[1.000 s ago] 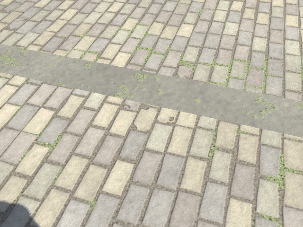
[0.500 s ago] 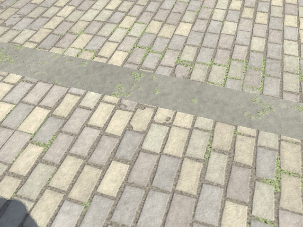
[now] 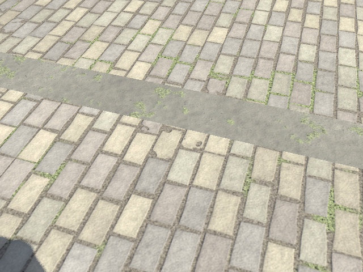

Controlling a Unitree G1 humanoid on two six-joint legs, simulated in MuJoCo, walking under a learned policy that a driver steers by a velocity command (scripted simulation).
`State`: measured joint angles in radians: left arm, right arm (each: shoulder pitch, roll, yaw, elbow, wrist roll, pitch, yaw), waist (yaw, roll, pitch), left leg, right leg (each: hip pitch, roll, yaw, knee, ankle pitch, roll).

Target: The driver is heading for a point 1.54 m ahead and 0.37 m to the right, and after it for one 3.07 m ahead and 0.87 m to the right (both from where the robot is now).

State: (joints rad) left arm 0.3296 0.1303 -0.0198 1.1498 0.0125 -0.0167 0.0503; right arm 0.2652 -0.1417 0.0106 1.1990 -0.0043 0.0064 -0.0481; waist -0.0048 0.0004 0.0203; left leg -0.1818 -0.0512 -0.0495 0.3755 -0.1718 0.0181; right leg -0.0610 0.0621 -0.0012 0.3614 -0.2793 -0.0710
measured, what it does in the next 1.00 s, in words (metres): walks ahead: left foot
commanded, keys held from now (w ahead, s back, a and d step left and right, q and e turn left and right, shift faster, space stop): no key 0.24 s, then w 0.76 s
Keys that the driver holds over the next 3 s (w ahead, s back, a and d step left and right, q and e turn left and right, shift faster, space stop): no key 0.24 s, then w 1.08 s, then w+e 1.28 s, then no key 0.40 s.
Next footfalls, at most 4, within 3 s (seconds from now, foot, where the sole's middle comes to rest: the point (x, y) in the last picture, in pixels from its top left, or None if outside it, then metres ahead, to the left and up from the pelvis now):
0.66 left None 0.25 0.14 -0.78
1.18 right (200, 256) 0.59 -0.03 -0.78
1.70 left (156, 188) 0.89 0.15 -0.78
2.26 right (217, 154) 1.08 -0.13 -0.78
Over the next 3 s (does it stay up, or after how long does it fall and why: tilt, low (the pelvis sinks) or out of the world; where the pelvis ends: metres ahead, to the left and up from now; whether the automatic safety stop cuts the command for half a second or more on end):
stays up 1.28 -0.19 -0.01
